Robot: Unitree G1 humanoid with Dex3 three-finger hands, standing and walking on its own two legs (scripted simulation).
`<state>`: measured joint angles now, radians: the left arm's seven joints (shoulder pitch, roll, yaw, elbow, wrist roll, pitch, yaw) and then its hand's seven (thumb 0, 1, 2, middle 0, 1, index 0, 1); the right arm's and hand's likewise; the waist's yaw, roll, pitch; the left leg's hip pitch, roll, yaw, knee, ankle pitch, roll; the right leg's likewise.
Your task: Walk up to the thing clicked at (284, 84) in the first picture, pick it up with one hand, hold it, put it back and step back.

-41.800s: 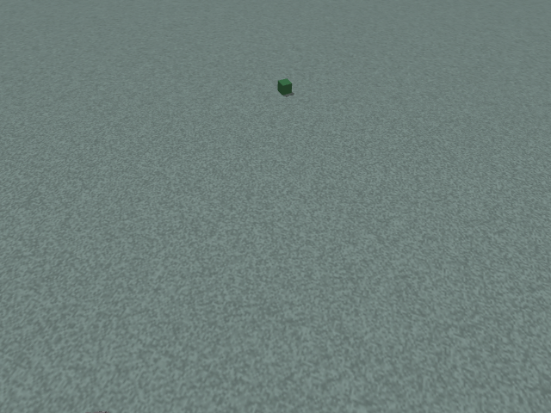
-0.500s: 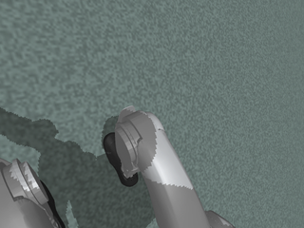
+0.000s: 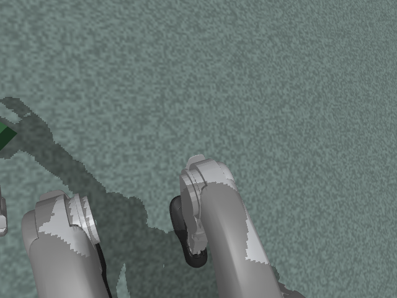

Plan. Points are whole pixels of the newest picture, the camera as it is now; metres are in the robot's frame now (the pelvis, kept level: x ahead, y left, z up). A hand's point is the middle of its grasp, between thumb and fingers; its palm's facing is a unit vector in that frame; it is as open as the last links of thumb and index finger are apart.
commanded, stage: withdraw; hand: left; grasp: from above
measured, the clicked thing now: out of the picture +0.46 +0.33 -0.31
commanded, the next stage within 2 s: home in 0.48 s
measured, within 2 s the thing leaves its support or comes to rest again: neither
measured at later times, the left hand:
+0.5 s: hand out of the picture +0.42 +0.36 -0.13, palm faces -0.50 -0.09 -0.86, open 13.4 cm
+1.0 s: hand out of the picture +0.42 +0.32 -0.06, palm faces -0.32 -0.41 -0.85, open 11.4 cm
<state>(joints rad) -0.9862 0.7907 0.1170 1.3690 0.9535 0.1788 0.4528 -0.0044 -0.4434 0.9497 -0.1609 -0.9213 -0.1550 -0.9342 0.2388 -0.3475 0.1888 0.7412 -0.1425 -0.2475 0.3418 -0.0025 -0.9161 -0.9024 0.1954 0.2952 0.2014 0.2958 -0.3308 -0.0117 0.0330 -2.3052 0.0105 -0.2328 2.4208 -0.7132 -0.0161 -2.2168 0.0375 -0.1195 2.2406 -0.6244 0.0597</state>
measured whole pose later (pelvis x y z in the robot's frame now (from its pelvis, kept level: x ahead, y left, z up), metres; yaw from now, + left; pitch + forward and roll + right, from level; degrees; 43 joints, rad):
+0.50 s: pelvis -0.01 -0.01 +0.01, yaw +6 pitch +32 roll -9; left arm -0.97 0.86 0.00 1.25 1.18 -0.33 0.13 -0.01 -0.41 0.98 -0.15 -0.95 -0.15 -0.96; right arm 0.13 -0.34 0.11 0.65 -0.12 -0.04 0.10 0.00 -0.90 -0.90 0.20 0.29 0.20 0.30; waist -0.21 -0.03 0.00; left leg -2.27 -0.02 -0.16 2.36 -0.65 -0.02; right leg -2.20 0.00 -0.06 2.25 -0.61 0.05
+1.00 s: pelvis +0.00 +0.00 +0.06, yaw +7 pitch +37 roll -7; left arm -0.71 0.61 0.09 0.96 0.81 0.01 0.11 0.00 0.11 0.83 -0.22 -0.51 -0.21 -0.53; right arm 0.24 -0.26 0.02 0.66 -0.04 0.02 0.12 0.00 -0.90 -0.89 0.20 0.29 0.20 0.30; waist -0.18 0.07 -0.16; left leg -2.14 0.01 -0.11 2.18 -0.69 -0.01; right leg -2.09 0.00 -0.03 2.09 -0.65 0.06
